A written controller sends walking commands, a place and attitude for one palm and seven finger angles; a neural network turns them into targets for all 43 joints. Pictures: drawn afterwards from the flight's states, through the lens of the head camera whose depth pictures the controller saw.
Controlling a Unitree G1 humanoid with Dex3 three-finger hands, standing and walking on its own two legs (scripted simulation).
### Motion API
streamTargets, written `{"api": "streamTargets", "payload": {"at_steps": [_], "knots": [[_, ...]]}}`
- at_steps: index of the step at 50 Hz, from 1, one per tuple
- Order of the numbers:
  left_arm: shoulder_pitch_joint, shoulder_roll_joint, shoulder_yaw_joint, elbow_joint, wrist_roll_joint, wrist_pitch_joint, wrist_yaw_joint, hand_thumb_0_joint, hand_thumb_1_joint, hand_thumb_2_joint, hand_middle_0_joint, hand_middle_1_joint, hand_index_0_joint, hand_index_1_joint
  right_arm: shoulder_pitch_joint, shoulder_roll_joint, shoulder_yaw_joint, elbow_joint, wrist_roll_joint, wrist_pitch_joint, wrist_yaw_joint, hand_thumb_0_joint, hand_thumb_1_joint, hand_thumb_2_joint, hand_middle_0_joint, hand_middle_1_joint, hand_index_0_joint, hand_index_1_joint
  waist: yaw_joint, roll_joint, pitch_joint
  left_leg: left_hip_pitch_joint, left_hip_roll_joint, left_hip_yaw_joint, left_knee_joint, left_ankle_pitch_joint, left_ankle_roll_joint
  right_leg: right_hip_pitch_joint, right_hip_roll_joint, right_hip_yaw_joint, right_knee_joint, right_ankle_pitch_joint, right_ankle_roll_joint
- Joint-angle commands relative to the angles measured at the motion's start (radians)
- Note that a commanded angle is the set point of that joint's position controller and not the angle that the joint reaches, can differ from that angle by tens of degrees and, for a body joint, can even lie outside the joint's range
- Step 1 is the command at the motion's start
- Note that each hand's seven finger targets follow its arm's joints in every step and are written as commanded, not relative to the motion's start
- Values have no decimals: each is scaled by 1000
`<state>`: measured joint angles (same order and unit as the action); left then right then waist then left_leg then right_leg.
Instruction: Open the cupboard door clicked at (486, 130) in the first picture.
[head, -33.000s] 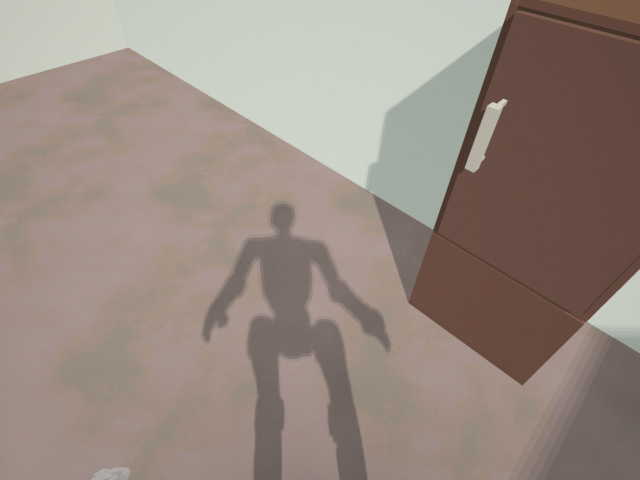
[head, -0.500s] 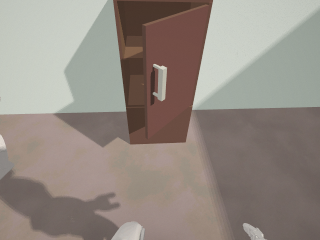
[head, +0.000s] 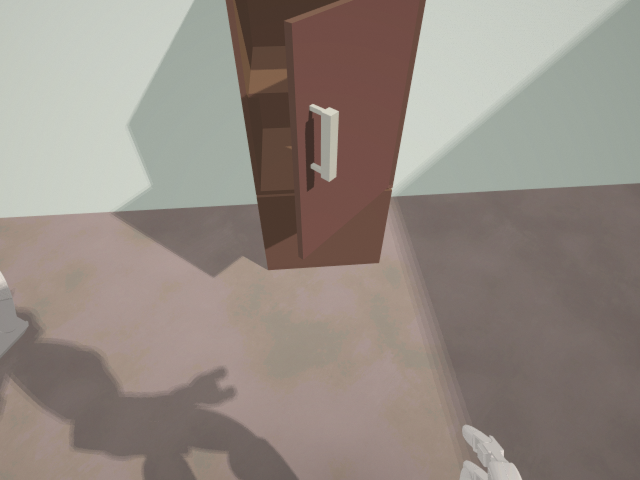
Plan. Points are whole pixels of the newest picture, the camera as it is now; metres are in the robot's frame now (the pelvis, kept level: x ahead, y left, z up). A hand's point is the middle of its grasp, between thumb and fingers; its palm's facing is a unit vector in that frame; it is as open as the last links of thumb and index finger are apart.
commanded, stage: let the arm hang, fingers relaxed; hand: left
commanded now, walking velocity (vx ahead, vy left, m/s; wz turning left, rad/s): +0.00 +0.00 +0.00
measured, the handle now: (321, 143) +0.74 +0.04 +0.03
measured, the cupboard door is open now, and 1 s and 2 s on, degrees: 44 44 44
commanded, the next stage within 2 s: look to check the result in 1.08 s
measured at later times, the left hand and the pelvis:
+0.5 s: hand out of the picture +0.01 +0.20 -0.15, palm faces +0.09 -0.97 -0.23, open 7.1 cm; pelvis +0.01 +0.01 +0.02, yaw +4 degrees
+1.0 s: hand out of the picture +0.01 +0.18 -0.16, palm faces +0.07 -0.98 -0.18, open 7.3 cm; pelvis +0.02 +0.02 +0.02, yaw +2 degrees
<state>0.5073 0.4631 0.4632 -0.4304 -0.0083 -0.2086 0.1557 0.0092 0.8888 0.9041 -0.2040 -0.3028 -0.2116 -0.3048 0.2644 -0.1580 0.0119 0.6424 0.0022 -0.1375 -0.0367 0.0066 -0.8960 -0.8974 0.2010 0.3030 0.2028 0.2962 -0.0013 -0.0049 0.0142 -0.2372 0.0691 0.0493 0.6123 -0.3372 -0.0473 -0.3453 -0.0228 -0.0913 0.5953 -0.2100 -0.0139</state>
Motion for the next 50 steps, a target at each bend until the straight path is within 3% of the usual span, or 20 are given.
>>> {"api": "streamTargets", "payload": {"at_steps": [1,2,3,4,5,7,8,9,10,11,12,13,14,17,20,23,31,36,47,50], "knots": [[-31,-92,-320,569,49,194,-165,0,900,900,-200,-300,-200,-300,-12,-124,-57,-12,2,81,43,0,-900,-900,200,300,200,300,-28,-205,-124,-198,-17,-28,213,-277,30,125,-337,288,-154,369,-132],[-109,-101,-333,588,49,200,-164,0,900,900,-200,-300,-200,-300,-2,-124,-59,16,-4,104,42,0,-900,-900,200,300,200,300,-33,-238,-80,-157,-22,-10,240,-269,35,-11,-310,271,-212,35,-132],[-145,-109,-337,624,50,205,-155,0,900,900,-200,-300,-200,-300,10,-143,-61,22,-20,126,45,0,-900,-900,200,300,200,300,-26,-313,-27,-178,-31,-1,249,-222,48,-30,-265,227,-224,-78,-129],[-178,-109,-344,674,49,206,-148,0,900,900,-200,-300,-200,-300,10,-155,-61,26,-28,137,50,0,-900,-900,200,300,200,300,-27,-365,0,-194,-37,6,231,-183,58,-2,-241,181,-210,-34,-127],[-214,-102,-358,740,48,209,-142,0,900,900,-200,-300,-200,-300,-2,-152,-61,43,-31,145,55,0,-900,-900,200,300,200,300,-31,-378,-1,-181,-39,15,179,-160,59,24,-232,154,-180,59,-121],[-237,-102,-376,845,40,215,-144,0,900,900,-200,-300,-200,-300,24,-138,-55,85,-36,159,53,0,-900,-900,200,300,200,300,-43,-324,-28,-50,-53,10,26,-25,61,17,-191,108,-147,75,-80],[-248,-110,-388,903,33,216,-146,0,900,900,-200,-300,-200,-300,48,-137,-51,117,-36,157,51,0,-900,-900,200,300,200,300,-52,-248,-48,22,-37,-25,-47,99,70,-12,-168,96,-125,-11,-48],[-243,-132,-398,955,26,217,-149,0,900,900,-200,-300,-200,-300,43,-162,-47,139,-40,149,46,0,-900,-900,200,300,200,300,-38,-93,-44,15,29,-130,-121,165,98,-31,-120,78,-96,-91,-10],[-238,-140,-407,1003,23,219,-149,0,900,900,-200,-300,-200,-300,-1,-190,-41,145,-43,144,42,0,-900,-900,200,300,200,300,-13,75,-33,-60,94,-197,-209,135,116,28,-77,58,-76,-109,17],[-238,-148,-410,1058,24,220,-147,0,900,900,-200,-300,-200,-300,-51,-188,-37,158,-47,144,41,0,-900,-900,200,300,200,300,5,190,-10,-183,109,-217,-282,-29,123,127,-59,56,-100,-146,20],[-225,-139,-407,1116,28,219,-144,0,900,900,-200,-300,-200,-300,-77,-166,-34,177,-44,148,40,0,-900,-900,200,300,200,300,19,216,36,-254,71,-171,-305,-176,100,172,-61,71,-136,-172,8],[-208,-135,-405,1175,28,214,-143,0,900,900,-200,-300,-200,-300,-71,-145,-33,197,-40,150,35,0,-900,-900,200,300,200,300,23,218,54,-250,31,-123,-282,-176,80,168,-74,96,-166,-164,-7],[-187,-165,-390,1209,31,206,-138,0,900,900,-200,-300,-200,-300,-44,-116,-36,215,-42,149,28,0,-900,-900,200,300,200,300,17,209,28,-199,11,-88,-245,-120,72,162,-86,109,-204,-148,-23],[-209,-175,-404,1289,22,195,-135,0,900,900,-200,-300,-200,-300,41,-86,-35,274,-36,148,24,0,-900,-900,200,300,200,300,-2,209,-33,-97,20,-73,-241,-13,67,185,-107,99,-250,-77,-33],[-222,-173,-413,1360,19,188,-133,0,900,900,-200,-300,-200,-300,81,-91,-38,314,-28,145,19,0,-900,-900,200,300,200,300,-7,73,-39,-44,33,-72,-248,73,64,203,-110,83,-269,-20,-35],[-229,-182,-421,1422,17,188,-133,0,900,900,-200,-300,-200,-300,107,-94,-35,359,-27,142,15,0,-900,-900,200,300,200,300,-10,12,1,-23,40,-65,-272,114,63,191,-109,69,-278,6,-30],[-203,-198,-432,1529,16,192,-125,0,900,900,-200,-300,-200,-300,124,-72,-24,441,-24,141,11,0,-900,-900,200,300,200,300,-6,-15,78,-4,38,-47,-312,99,65,158,-102,70,-295,-19,-20],[-193,-210,-431,1553,17,194,-121,0,900,900,-200,-300,-200,-300,129,-53,-20,470,-25,142,10,0,-900,-900,200,300,200,300,-5,-31,86,4,34,-39,-318,85,68,146,-101,76,-295,-37,-16],[-176,-236,-429,1572,18,193,-118,0,900,900,-200,-300,-200,-300,134,-25,-19,495,-25,134,3,0,-900,-900,200,300,200,300,0,40,90,-2,34,-35,-326,103,65,165,-97,78,-277,16,-16],[-169,-238,-428,1572,19,193,-118,0,900,900,-200,-300,-200,-300,137,-26,-22,493,-23,137,3,0,-900,-900,200,300,200,300,1,24,98,-1,32,-32,-317,96,65,159,-96,75,-282,4,-16]]}}
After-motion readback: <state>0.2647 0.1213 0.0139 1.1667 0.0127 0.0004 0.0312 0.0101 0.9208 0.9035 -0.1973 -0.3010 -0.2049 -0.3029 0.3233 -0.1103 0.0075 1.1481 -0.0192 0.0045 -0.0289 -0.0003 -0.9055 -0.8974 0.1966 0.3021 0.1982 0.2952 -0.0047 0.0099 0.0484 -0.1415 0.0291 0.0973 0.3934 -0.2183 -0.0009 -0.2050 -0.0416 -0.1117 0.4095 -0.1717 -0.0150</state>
